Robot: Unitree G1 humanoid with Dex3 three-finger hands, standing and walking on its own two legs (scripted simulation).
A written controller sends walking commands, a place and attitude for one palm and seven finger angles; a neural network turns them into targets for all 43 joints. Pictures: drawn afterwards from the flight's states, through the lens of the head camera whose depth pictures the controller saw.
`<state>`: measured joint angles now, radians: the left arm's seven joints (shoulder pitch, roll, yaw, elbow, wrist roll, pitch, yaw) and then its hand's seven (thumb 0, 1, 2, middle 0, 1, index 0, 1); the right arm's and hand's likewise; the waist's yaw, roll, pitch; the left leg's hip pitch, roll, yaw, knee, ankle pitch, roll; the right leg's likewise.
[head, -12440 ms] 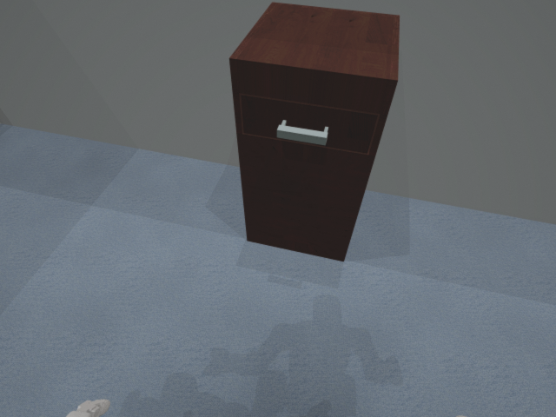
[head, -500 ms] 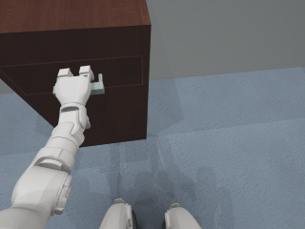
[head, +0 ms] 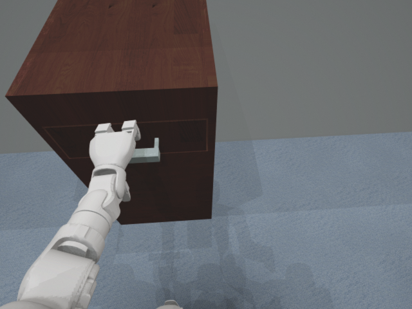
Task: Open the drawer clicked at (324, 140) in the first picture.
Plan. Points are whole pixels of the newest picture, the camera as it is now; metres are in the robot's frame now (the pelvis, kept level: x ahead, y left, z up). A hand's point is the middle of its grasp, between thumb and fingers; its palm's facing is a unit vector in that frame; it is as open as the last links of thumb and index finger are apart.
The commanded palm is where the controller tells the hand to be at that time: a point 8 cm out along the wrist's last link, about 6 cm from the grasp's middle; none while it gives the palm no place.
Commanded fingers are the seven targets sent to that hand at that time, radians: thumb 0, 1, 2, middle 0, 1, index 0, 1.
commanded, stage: re-aim the fingers above the handle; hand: left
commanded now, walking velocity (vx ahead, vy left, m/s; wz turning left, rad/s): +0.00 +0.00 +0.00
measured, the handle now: (132, 149) +0.50 +0.19 -0.07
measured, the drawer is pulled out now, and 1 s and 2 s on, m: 0.00 0.00 0.00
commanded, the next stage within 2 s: none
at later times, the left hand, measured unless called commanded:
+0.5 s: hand (127, 160) +0.43 +0.18 -0.01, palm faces -0.06 -0.05 -1.00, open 13.8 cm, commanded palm +0.42 +0.18 +0.05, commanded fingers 0.00 -0.50 0.30 -0.30 -1.20 -0.30 -1.20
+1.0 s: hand (127, 157) +0.44 +0.18 -0.01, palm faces -0.02 -0.04 -1.00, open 13.8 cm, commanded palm +0.41 +0.18 +0.05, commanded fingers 0.00 -0.50 0.30 -0.30 -1.20 -0.30 -1.20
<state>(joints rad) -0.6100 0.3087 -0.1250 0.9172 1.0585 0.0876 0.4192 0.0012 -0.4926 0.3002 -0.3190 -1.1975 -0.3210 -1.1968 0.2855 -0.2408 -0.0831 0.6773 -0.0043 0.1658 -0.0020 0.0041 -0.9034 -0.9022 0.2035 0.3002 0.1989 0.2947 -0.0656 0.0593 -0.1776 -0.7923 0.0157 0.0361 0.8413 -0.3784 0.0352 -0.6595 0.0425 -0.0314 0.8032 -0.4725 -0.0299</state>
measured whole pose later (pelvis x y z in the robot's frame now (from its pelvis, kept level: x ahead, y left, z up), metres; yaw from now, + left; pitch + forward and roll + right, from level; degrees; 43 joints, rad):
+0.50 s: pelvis -0.01 -0.01 +0.00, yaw +0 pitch +19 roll -1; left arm -0.67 0.34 -0.10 0.98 1.06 0.05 0.40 0.00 -0.49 0.30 -0.32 -1.20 -0.32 -1.20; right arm 0.34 -0.23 -0.07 0.70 0.00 0.15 -0.02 0.01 -0.90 -0.90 0.20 0.30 0.20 0.29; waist -0.10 0.07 -0.17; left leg -0.82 0.02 0.03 0.85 -0.36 0.02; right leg -0.70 0.05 -0.04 0.83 -0.46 -0.04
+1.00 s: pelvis -0.02 +0.00 -0.01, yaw -1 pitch +20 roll -2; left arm -0.70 0.32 -0.08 1.01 1.08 0.08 0.44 0.00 -0.49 0.30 -0.32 -1.20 -0.32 -1.20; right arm 0.32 -0.23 -0.07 0.70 0.00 0.14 -0.01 0.01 -0.90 -0.90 0.20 0.30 0.20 0.29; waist -0.10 0.07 -0.18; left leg -0.85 0.02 0.04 0.87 -0.36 0.04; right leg -0.73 0.05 -0.02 0.85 -0.46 -0.03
